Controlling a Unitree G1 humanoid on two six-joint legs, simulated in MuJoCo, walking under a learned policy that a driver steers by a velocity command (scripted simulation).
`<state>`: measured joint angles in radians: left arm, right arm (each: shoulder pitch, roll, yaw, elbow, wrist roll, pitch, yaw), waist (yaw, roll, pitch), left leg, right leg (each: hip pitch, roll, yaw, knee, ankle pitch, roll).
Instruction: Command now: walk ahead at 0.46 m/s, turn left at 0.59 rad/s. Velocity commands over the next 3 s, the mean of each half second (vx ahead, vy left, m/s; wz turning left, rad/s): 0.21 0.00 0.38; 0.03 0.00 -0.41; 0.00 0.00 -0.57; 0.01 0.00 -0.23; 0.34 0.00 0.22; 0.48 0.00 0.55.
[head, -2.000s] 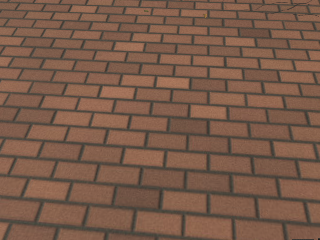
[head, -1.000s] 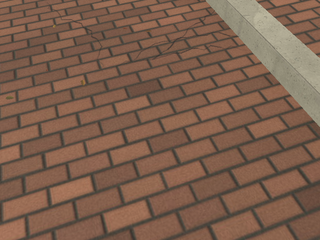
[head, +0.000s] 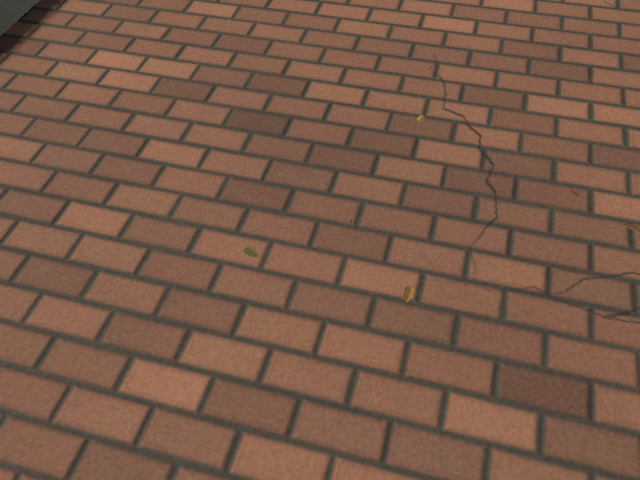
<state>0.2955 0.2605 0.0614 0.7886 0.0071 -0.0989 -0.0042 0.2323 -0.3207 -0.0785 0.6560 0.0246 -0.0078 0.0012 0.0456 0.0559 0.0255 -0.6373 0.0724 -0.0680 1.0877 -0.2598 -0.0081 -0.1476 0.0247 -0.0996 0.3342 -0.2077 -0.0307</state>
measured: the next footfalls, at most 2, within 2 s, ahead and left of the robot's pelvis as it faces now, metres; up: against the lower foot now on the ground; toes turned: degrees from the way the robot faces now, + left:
left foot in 0.24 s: +0.28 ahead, +0.14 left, +0.00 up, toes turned +9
right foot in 0.72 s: +0.24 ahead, -0.09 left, +0.00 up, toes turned +1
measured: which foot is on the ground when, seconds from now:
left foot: up 0.00-0.22, down 0.24-0.72, up 0.74-1.00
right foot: down 0.00-0.24, up 0.26-0.70, down 0.72-1.00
